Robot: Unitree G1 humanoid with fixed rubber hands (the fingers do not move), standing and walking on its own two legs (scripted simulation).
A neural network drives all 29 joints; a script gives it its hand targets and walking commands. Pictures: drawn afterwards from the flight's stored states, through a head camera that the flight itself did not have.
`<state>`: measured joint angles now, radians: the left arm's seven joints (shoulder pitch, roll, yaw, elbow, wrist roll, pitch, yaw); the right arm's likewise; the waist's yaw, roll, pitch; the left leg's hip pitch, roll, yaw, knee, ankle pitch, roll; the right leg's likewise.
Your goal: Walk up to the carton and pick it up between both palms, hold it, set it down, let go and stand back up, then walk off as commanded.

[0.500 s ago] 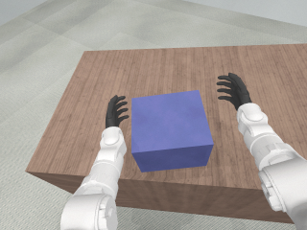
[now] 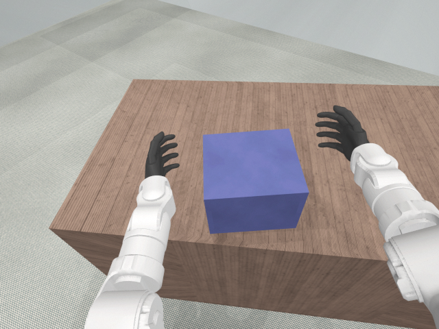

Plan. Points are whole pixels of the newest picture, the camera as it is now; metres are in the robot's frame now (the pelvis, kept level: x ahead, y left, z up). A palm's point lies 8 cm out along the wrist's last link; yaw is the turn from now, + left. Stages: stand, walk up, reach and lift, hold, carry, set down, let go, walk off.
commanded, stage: set down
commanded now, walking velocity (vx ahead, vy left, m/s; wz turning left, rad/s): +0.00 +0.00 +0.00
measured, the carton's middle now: (249, 181) +0.47 +0.03 -0.06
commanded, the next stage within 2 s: none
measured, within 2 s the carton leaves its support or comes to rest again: neither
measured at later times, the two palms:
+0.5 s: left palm (152, 222) +0.30 +0.21 +0.02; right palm (360, 190) +0.41 -0.18 +0.02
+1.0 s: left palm (153, 253) +0.25 +0.20 -0.01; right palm (374, 226) +0.35 -0.21 -0.01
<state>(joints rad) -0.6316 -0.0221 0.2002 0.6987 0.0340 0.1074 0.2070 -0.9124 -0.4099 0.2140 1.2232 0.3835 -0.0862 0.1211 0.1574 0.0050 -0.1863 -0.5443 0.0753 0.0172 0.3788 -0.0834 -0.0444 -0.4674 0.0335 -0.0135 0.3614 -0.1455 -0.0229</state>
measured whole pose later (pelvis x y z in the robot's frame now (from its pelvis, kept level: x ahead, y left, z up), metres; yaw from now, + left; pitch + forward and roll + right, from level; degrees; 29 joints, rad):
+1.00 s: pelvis +0.00 +0.00 +0.00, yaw +0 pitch +11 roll -1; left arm -0.06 -0.02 0.01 0.46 -0.01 -0.14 0.21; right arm -0.40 -0.41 0.15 1.12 0.38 -0.44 0.21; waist 0.16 0.00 -0.12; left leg -0.48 0.08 0.02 0.37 -0.09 -0.04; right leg -0.40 0.03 -0.01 0.36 -0.16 -0.02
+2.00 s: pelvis +0.03 -0.01 +0.00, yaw +0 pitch +6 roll -1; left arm 0.19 0.07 0.03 0.46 -0.01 -0.16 0.10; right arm -0.06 -0.33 0.14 1.00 0.37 -0.47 0.10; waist 0.11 -0.02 -0.03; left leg -0.33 0.08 0.02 0.37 -0.14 -0.05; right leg -0.26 0.03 -0.01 0.36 -0.21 -0.02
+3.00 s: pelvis +0.03 -0.01 +0.01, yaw +1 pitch +2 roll +0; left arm 0.20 0.15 0.01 0.43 -0.01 0.15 0.02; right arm 0.06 -0.22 0.04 0.89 0.12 -0.25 0.00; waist 0.08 -0.03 0.02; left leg -0.26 0.07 0.02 0.37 -0.15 -0.05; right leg -0.18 0.02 -0.01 0.36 -0.22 -0.02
